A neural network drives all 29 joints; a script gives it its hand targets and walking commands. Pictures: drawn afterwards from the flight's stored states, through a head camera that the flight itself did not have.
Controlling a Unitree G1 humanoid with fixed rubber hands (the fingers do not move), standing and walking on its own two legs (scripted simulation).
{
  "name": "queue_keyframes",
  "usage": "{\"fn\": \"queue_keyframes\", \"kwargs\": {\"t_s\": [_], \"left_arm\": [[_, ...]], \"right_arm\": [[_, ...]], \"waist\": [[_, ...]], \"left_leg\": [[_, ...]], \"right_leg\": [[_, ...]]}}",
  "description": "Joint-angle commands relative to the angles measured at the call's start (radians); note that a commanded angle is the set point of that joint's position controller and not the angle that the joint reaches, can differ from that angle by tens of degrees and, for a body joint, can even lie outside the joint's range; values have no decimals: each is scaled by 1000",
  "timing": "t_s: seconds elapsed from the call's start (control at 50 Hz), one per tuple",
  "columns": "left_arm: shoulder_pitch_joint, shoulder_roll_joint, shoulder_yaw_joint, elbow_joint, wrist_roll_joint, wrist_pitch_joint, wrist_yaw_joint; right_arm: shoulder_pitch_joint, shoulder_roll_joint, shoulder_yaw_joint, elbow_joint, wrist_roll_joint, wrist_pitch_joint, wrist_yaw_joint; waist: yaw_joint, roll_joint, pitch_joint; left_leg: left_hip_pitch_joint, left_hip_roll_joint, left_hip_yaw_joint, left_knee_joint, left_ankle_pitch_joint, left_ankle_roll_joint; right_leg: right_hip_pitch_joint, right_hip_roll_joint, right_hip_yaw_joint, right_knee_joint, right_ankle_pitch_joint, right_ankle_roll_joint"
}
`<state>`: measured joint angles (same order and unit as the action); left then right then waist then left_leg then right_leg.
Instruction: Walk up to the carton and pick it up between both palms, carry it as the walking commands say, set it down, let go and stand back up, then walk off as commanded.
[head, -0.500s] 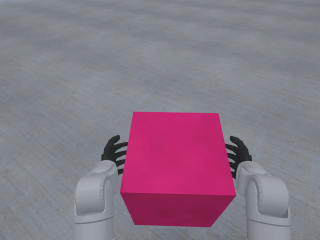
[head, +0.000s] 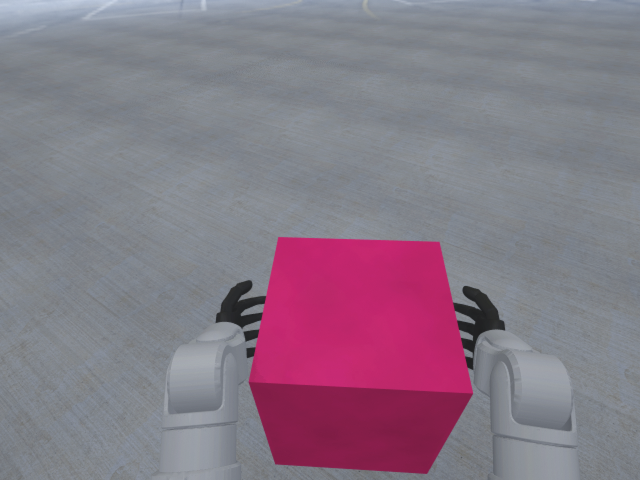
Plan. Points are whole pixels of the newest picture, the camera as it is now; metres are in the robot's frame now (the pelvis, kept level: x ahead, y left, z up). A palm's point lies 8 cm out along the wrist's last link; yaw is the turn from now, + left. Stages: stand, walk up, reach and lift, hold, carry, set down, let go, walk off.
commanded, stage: carry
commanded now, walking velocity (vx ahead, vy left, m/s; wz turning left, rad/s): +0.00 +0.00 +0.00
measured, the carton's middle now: (354, 357) +0.30 +0.00 +0.03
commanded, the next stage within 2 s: hold in 0.68 s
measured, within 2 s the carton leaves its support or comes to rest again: neither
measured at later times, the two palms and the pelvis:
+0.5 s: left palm (238, 352) +0.27 +0.14 +0.08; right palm (488, 360) +0.26 -0.16 +0.08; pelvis -0.02 +0.00 +0.00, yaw +0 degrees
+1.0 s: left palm (243, 358) +0.26 +0.13 +0.07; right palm (492, 367) +0.25 -0.16 +0.07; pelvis -0.03 +0.00 +0.00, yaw +0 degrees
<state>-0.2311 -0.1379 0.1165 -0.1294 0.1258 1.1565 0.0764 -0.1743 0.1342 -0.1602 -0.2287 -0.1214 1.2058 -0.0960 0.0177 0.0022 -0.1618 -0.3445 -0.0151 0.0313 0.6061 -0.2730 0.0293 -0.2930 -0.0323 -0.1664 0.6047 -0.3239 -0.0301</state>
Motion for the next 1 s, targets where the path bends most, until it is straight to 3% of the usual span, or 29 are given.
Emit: {"fn": "queue_keyframes", "kwargs": {"t_s": [0.0,0.02,0.04,0.08,0.1,0.14,0.18,0.2,0.22,0.24,0.26,0.32,0.42,0.44,0.46,0.48,0.5,0.52,0.56,0.6,0.64,0.66,0.68,0.7,0.72,0.74,0.82,0.88,0.98], "left_arm": [[-494,-796,-577,-38,-306,-43,-225],[-472,-810,-561,1,-295,-48,-226],[-535,-846,-624,-127,-348,-44,-226],[-443,-793,-472,116,-229,-72,-227],[-407,-787,-445,195,-191,-91,-228],[-494,-793,-554,-14,-282,-92,-222],[-536,-825,-585,-78,-322,-87,-226],[-479,-799,-487,115,-232,-103,-225],[-467,-811,-504,89,-247,-105,-227],[-426,-780,-427,218,-175,-126,-229],[-420,-783,-475,142,-214,-132,-226],[-487,-803,-515,24,-246,-166,-221],[-399,-759,-417,184,-149,-225,-216],[-443,-782,-485,83,-204,-224,-216],[-409,-754,-452,134,-178,-227,-214],[-444,-777,-491,72,-204,-236,-215],[-425,-767,-453,134,-173,-244,-211],[-427,-786,-472,103,-183,-249,-211],[-380,-762,-437,151,-153,-270,-212],[-374,-752,-422,193,-139,-276,-211],[-380,-751,-444,151,-146,-286,-207],[-420,-765,-473,102,-174,-285,-202],[-259,-759,-367,333,-79,-326,-196],[-285,-739,-393,264,-79,-366,-201],[-301,-761,-394,254,-67,-379,-202],[-352,-748,-427,214,-81,-404,-212],[-519,-805,-558,119,-168,-449,-251],[-468,-781,-542,84,-157,-447,-244],[-443,-737,-446,268,-97,-417,-254]], "right_arm": [[-609,829,664,29,357,-65,247],[-623,831,658,35,354,-74,248],[-649,880,714,-52,406,-63,250],[-546,814,575,183,280,-95,251],[-607,791,554,186,266,-123,252],[-599,835,646,62,337,-115,250],[-610,875,679,32,358,-104,248],[-594,822,575,175,280,-131,251],[-602,827,598,142,294,-129,251],[-561,789,528,259,222,-152,252],[-580,794,581,156,265,-163,250],[-598,837,608,118,295,-183,252],[-524,765,524,248,206,-245,255],[-551,798,577,156,251,-247,251],[-498,768,546,218,221,-250,247],[-536,779,573,152,245,-263,251],[-512,773,533,228,223,-271,252],[-550,785,561,163,241,-276,250],[-488,746,514,225,191,-300,247],[-506,738,513,234,182,-306,245],[-486,744,534,222,192,-312,246],[-531,762,558,176,229,-310,248],[-398,745,471,440,99,-355,229],[-347,763,482,413,98,-389,225],[-416,777,495,369,107,-408,231],[-456,787,503,343,95,-434,233],[-522,852,532,297,122,-460,224],[-477,848,555,291,131,-451,219],[-519,780,456,392,71,-433,216]], "waist": [[-25,-10,-63],[-24,3,-77],[-23,-9,-62],[-17,2,-61],[-18,24,-82],[-20,14,-56],[-22,-34,-36],[-21,-4,-59],[-21,-27,-26],[-19,-41,-48],[-18,1,-73],[-15,6,-74],[-15,-21,-127],[-17,-21,-101],[-16,-6,-114],[-14,39,-106],[-15,35,-128],[-15,-3,-136],[-12,42,-170],[-15,-6,-135],[-19,-10,-125],[-16,38,-117],[40,-72,71],[2,-85,29],[11,-57,-14],[-11,-103,-41],[-84,-78,-152],[-75,-82,-173],[-69,-68,25]], "left_leg": [[19,123,-113,-206,46,24],[31,119,-100,-190,58,23],[31,126,-107,-204,68,15],[1,119,-119,-206,52,16],[27,116,-113,-216,22,20],[2,111,-111,-196,-12,21],[3,112,-108,-191,13,18],[20,106,-105,-181,13,20],[3,105,-102,-197,-8,16],[17,96,-95,-187,7,19],[18,96,-92,-180,26,23],[31,119,-112,-194,67,18],[53,123,-107,-164,118,27],[46,135,-123,-191,127,20],[47,139,-120,-181,140,23],[35,141,-134,-208,154,14],[39,149,-120,-193,195,10],[48,145,-130,-187,195,15],[77,147,-121,-170,228,26],[42,141,-125,-186,125,27],[51,155,-131,-184,194,14],[39,160,-138,-193,224,7],[194,-56,-148,-186,214,31],[240,-45,-156,-174,264,38],[286,-42,-159,-169,299,36],[291,-53,-158,-176,257,42],[311,-51,-144,-145,218,36],[310,-44,-158,-141,240,37],[251,-46,-155,-168,77,31]], "right_leg": [[35,-131,146,-196,-11,-25],[44,-135,147,-200,11,-27],[22,-135,156,-197,-12,-27],[39,-132,146,-188,-20,-26],[21,-136,157,-189,-55,-30],[2,-138,161,-200,-103,-27],[-12,-141,176,-234,-131,-30],[-13,-135,178,-228,-121,-25],[-32,-134,171,-231,-138,-21],[-30,-141,187,-247,-133,-28],[-2,-146,177,-231,-89,-29],[3,-129,160,-199,-28,-27],[49,-136,150,-187,69,-31],[33,-124,141,-159,52,-21],[48,-119,143,-156,77,-27],[43,-123,144,-142,66,-24],[72,-108,125,-130,91,-22],[63,-112,138,-128,91,-26],[79,-113,139,-131,137,-29],[59,-124,149,-155,63,-34],[63,-112,129,-145,101,-25],[67,-109,136,-134,113,-22],[140,73,264,-185,236,4],[165,75,267,-178,330,10],[155,68,291,-175,353,8],[146,68,291,-186,319,19],[135,50,299,-165,320,36],[163,44,296,-147,384,39],[75,36,291,-210,121,23]]}}
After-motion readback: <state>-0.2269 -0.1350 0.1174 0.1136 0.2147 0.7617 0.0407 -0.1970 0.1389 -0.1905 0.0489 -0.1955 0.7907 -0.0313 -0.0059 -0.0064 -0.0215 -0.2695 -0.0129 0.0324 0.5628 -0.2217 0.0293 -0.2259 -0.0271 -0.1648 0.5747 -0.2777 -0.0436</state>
